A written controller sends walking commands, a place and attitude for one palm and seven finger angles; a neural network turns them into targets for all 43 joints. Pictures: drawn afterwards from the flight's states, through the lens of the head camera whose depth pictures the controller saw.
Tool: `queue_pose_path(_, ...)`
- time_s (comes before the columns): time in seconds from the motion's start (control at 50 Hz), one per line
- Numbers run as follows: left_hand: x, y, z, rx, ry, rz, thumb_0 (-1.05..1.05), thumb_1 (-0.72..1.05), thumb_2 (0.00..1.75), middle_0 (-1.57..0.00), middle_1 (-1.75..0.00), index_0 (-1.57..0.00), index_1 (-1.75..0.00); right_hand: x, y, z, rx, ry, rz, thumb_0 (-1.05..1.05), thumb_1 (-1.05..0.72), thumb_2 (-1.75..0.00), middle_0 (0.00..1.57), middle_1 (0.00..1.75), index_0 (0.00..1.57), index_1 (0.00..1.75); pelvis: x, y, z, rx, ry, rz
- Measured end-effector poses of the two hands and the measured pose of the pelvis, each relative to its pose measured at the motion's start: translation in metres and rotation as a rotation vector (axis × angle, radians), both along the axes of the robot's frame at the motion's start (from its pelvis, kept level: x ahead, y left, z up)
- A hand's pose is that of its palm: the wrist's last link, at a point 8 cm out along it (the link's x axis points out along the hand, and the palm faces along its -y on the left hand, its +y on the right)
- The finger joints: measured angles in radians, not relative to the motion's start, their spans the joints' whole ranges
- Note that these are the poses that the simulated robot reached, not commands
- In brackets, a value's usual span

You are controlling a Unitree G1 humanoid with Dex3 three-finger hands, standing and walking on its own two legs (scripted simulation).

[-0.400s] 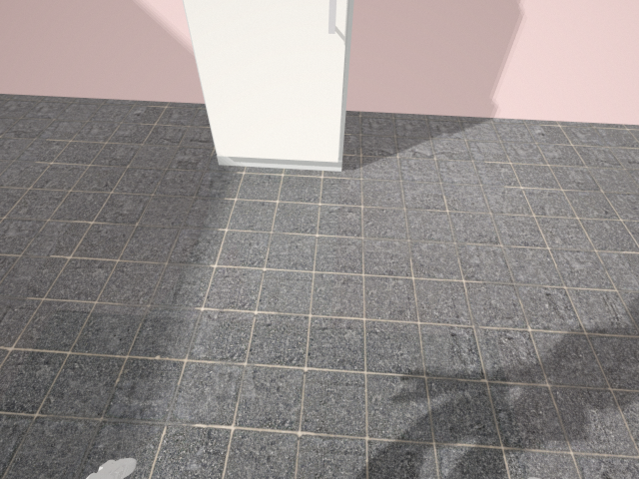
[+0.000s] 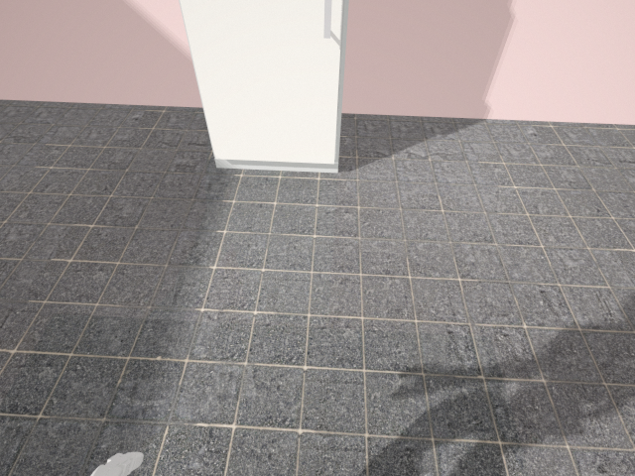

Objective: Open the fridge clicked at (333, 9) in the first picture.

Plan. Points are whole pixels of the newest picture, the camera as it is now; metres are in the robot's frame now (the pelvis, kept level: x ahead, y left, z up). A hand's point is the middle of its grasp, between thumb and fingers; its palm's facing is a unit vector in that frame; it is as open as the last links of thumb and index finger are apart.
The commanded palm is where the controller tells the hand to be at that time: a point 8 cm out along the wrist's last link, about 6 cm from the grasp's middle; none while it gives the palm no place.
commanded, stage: stand and wait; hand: right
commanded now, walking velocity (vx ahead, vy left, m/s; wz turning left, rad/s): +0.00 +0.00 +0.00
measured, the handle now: out of the picture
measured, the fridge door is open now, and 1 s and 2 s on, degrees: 0 0 0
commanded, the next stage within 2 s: look at it before walking up in 0.48 s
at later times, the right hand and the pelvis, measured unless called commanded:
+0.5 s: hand out of the picture +0.06 -0.24 -0.15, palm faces -0.03 +0.94 -0.34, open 7.4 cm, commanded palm none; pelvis -0.02 +0.01 +0.00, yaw +0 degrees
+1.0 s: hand out of the picture +0.05 -0.24 -0.15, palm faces -0.04 +0.94 -0.33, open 7.4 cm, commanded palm none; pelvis -0.02 +0.01 +0.01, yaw +0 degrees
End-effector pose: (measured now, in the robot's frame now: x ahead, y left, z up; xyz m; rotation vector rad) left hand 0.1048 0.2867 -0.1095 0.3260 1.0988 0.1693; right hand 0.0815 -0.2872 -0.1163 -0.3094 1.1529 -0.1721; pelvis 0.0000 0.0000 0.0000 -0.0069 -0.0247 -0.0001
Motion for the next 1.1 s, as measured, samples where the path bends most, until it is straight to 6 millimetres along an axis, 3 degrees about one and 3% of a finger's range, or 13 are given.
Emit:
queue_pose_path(0.22, -0.037, 0.012, -0.004, 0.009, 0.08, 0.033, 0.01, 0.91, 0.9, -0.2, -0.3, -0.2, -0.3, -0.025, -0.002, 0.001, -0.013, 0.048, -0.015, 0.01, -0.91, -0.89, 0.21, 0.3, 0.2, 0.3, -0.01, 0.004, 0.002, 0.001, -0.011, 0.001)
queue_pose_path(0.46, -0.059, 0.013, -0.007, -0.005, 0.104, 0.047, 0.01, 0.91, 0.9, -0.2, -0.3, -0.2, -0.3, -0.03, 0.001, 0.003, -0.013, 0.039, -0.006, 0.01, -0.91, -0.89, 0.21, 0.3, 0.2, 0.3, -0.021, 0.006, 0.004, 0.001, -0.016, 0.004)
queue_pose_path(0.76, -0.068, 0.012, -0.006, -0.006, 0.119, 0.053, 0.01, 0.91, 0.9, -0.2, -0.3, -0.2, -0.3, -0.036, 0.005, 0.001, -0.001, 0.051, -0.004, 0.0, -0.91, -0.89, 0.21, 0.3, 0.2, 0.3, -0.025, 0.006, 0.005, 0.002, -0.013, 0.005)
queue_pose_path(1.1, -0.06, 0.01, -0.004, -0.003, 0.113, 0.047, 0.01, 0.91, 0.9, -0.2, -0.3, -0.2, -0.3, -0.039, 0.001, 0.0, -0.004, 0.068, -0.009, 0.0, -0.91, -0.89, 0.21, 0.3, 0.2, 0.3, -0.022, 0.005, 0.005, 0.003, -0.01, 0.006)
